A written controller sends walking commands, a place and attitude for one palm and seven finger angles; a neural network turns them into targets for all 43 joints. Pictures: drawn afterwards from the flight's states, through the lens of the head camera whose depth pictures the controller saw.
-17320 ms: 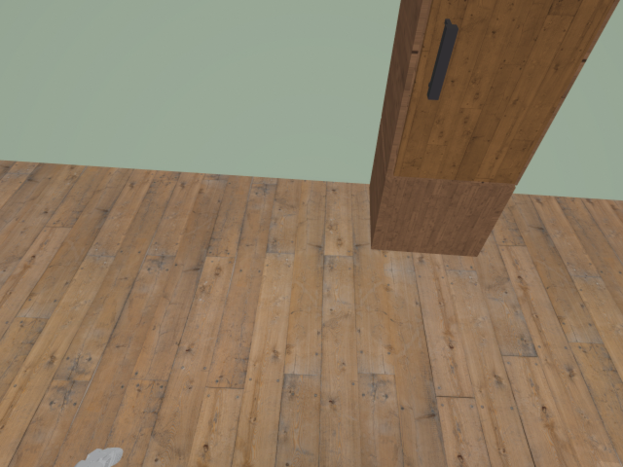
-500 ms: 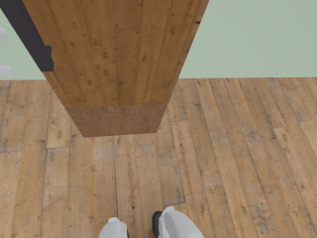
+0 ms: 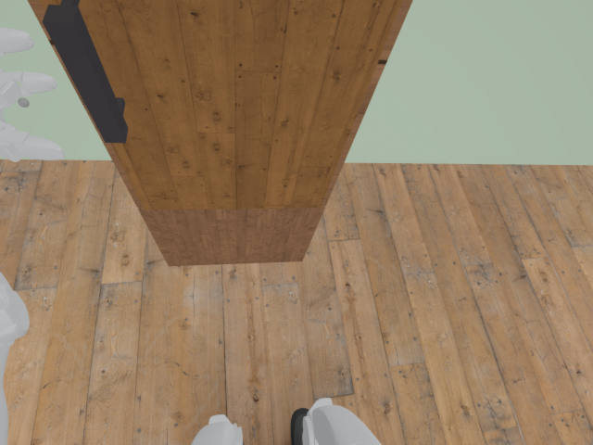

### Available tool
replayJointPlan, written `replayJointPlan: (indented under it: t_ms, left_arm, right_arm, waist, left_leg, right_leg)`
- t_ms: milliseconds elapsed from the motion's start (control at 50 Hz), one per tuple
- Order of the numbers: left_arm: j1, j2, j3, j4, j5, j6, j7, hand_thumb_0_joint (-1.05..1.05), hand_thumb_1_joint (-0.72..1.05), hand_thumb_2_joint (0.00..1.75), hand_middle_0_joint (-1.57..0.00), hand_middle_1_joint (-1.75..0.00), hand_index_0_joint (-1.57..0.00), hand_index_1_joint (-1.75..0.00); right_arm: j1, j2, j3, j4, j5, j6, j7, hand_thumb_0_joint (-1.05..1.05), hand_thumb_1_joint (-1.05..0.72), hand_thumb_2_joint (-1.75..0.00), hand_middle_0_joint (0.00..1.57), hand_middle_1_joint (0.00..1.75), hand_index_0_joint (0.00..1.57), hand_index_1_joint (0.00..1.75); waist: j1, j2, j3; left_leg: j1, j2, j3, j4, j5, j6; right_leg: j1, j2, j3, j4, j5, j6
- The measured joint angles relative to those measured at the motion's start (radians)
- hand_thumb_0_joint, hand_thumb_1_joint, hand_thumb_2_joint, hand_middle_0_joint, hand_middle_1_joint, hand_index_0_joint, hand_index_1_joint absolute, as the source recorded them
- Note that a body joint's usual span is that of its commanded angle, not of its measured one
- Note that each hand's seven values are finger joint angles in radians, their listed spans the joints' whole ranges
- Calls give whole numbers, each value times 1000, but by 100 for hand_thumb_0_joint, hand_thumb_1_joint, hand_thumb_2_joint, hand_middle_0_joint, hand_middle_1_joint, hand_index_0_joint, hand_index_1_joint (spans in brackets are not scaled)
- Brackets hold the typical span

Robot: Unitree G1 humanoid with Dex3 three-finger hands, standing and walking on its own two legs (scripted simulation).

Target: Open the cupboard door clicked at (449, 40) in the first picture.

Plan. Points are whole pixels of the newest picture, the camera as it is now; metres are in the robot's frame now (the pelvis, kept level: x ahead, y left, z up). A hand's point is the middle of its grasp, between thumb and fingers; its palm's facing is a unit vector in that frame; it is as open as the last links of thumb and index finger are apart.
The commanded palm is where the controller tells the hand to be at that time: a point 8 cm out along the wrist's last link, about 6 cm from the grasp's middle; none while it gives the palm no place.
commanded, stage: slide the fingers in behind the handle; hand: left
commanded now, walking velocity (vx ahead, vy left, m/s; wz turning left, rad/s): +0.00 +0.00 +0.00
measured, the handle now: (97, 71) +0.56 +0.21 +0.11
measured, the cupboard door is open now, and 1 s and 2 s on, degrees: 0 0 0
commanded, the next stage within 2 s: close the thumb around the handle in 1.46 s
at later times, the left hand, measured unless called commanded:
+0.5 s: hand (60, 103) +0.50 +0.24 +0.12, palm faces +0.00 -1.00 +0.01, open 14.0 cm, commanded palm +0.48 +0.28 +0.11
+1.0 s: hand (98, 99) +0.51 +0.20 +0.11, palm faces +0.00 -1.00 -0.01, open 14.0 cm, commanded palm +0.49 +0.24 +0.11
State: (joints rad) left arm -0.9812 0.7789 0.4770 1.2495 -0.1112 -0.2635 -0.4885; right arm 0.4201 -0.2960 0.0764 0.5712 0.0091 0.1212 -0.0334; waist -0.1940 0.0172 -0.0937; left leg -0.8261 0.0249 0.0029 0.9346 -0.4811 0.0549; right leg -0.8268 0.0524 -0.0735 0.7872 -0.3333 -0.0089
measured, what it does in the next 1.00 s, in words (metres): stands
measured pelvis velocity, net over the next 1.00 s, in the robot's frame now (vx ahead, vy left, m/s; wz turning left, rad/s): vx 0.00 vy -0.02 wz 0.00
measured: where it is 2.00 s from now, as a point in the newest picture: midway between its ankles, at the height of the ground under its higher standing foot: outside the picture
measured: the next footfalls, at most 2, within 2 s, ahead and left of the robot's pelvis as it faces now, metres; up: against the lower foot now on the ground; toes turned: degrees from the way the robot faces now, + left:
none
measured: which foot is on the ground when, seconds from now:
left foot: down 0.00-1.00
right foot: down 0.00-1.00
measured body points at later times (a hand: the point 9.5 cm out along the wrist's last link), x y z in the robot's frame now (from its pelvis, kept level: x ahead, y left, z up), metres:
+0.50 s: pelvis -0.01 -0.01 +0.00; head +0.11 +0.02 +0.43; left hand +0.50 +0.29 +0.12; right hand -0.02 -0.28 -0.10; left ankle -0.03 +0.07 -0.69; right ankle +0.02 -0.12 -0.69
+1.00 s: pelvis +0.00 -0.02 +0.00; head +0.12 +0.00 +0.44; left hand +0.50 +0.25 +0.12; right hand -0.02 -0.28 -0.10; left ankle -0.03 +0.07 -0.69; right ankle +0.02 -0.12 -0.69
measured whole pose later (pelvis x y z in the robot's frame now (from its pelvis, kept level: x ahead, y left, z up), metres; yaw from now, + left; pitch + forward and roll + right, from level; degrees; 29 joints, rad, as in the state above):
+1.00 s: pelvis +0.00 -0.02 +0.00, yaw +0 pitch +20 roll -3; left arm -0.95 0.61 0.43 1.20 -0.10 -0.31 -0.33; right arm 0.44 -0.28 0.06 0.59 0.01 0.09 -0.01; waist -0.19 0.03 -0.09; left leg -0.78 0.03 0.02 0.90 -0.46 0.04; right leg -0.81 0.06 -0.06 0.80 -0.34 -0.03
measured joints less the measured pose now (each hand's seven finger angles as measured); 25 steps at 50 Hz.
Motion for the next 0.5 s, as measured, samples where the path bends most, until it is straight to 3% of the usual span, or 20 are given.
replayJointPlan:
  t_ms: [280,400,500]
  left_arm:
    - [9,-45,-10,-3,3,-15,44,-1,-50,30,-30,-120,-30,-120]
    - [19,-80,-25,-29,-17,-33,49,-2,-50,30,-30,-120,-30,-120]
    - [18,-93,-27,-21,-3,-21,72,-1,-50,30,-30,-120,-30,-120]
  right_arm:
    - [-6,12,7,3,2,-11,3,1,-90,-90,21,30,21,30]
    - [10,12,-1,22,1,-12,8,1,-90,-90,21,30,20,30]
    - [14,7,-4,24,0,-14,9,1,-90,-90,21,30,20,30]
  waist:
    - [6,4,2]
    - [14,5,-2]
    - [8,6,-3]
  left_leg:
    - [13,0,5,-3,5,-3]
    - [23,-1,6,-11,9,-7]
    - [28,-1,7,-15,12,-8]
  right_leg:
    - [5,0,5,10,0,-5]
    - [13,-1,6,7,1,-8]
    - [15,-1,7,8,1,-10]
